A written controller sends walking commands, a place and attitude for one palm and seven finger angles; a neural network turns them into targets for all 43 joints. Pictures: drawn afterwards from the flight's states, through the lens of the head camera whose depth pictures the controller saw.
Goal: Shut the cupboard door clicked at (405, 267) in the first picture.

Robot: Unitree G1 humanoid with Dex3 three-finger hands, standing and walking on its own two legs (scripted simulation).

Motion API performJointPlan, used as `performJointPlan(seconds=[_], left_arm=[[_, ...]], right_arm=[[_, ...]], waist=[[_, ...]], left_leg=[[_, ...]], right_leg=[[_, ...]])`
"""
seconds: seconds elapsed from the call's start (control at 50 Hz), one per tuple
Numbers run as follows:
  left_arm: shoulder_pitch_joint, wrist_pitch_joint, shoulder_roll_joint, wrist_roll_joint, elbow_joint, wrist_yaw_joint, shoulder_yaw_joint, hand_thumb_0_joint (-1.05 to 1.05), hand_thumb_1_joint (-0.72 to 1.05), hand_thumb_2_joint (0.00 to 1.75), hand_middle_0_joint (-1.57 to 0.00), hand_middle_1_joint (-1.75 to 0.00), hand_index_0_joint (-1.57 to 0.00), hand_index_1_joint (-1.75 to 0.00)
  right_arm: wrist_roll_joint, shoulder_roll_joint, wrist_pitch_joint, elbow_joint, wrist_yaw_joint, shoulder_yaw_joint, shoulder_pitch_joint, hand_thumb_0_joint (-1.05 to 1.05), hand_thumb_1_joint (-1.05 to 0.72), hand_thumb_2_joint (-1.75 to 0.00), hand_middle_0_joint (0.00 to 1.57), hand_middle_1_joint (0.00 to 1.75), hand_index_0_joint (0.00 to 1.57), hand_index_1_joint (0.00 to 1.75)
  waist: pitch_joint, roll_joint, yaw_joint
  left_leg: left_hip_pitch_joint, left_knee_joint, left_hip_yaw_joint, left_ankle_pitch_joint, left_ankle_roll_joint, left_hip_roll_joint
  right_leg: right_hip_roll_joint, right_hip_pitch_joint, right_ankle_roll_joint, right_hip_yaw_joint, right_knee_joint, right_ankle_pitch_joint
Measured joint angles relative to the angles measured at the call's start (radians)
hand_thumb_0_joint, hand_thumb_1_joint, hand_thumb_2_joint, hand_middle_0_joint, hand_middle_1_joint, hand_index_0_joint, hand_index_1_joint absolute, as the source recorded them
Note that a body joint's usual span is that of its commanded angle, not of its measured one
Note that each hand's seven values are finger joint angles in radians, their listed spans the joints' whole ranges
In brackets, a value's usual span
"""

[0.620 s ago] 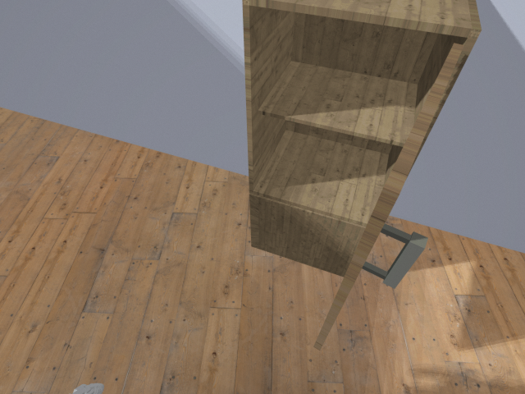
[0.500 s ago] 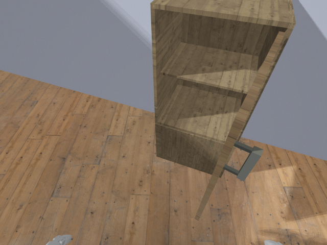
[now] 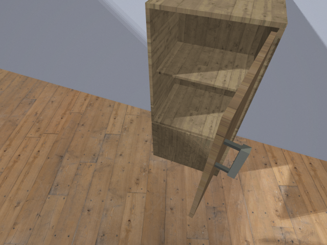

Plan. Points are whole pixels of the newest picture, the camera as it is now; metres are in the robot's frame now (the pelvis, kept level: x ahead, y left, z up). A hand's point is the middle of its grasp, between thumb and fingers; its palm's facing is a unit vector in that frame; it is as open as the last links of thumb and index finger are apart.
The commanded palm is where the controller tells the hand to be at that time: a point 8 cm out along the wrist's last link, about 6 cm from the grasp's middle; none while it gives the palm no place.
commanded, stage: stand and wait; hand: left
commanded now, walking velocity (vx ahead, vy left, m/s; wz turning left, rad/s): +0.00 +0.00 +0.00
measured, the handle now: (230, 158) +0.32 -0.14 +0.04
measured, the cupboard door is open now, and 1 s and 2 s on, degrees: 79 79 79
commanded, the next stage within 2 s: look at it before walking up in 0.20 s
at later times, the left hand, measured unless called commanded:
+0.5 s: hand out of the picture +0.08 +0.24 -0.15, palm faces -0.03 -0.94 -0.33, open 7.4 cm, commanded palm none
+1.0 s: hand out of the picture +0.06 +0.25 -0.16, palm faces -0.02 -0.94 -0.33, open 7.4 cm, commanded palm none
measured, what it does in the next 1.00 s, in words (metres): stands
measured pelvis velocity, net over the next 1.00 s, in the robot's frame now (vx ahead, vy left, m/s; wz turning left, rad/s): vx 0.00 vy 0.00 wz -0.01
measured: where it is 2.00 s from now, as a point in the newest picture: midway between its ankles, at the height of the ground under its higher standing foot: outside the picture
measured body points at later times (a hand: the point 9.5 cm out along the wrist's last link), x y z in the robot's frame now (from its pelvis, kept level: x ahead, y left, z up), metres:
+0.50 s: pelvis -0.01 +0.00 +0.00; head +0.00 +0.00 +0.45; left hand +0.08 +0.29 -0.13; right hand +0.07 -0.29 -0.13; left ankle -0.02 +0.13 -0.74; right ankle -0.01 -0.12 -0.74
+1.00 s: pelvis +0.00 +0.00 +0.00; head +0.00 +0.00 +0.45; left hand +0.06 +0.30 -0.13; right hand +0.08 -0.29 -0.13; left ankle -0.01 +0.13 -0.74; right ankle -0.01 -0.12 -0.74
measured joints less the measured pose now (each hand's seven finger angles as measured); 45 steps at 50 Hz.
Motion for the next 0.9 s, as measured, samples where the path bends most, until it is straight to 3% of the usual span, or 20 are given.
performJointPlan(seconds=[0.9], left_arm=[[-0.008,-0.004,0.002,0.002,0.021,-0.002,0.001,0.00,0.90,0.90,-0.20,-0.30,-0.20,-0.30]], right_arm=[[0.003,0.010,-0.011,0.021,-0.001,0.004,-0.013,0.01,-0.90,-0.90,0.20,0.30,0.21,0.30]], waist=[[-0.003,-0.005,0.004]], left_leg=[[0.010,-0.041,0.001,0.027,0.005,-0.005]], right_leg=[[-0.005,0.013,0.007,0.001,-0.046,0.030]])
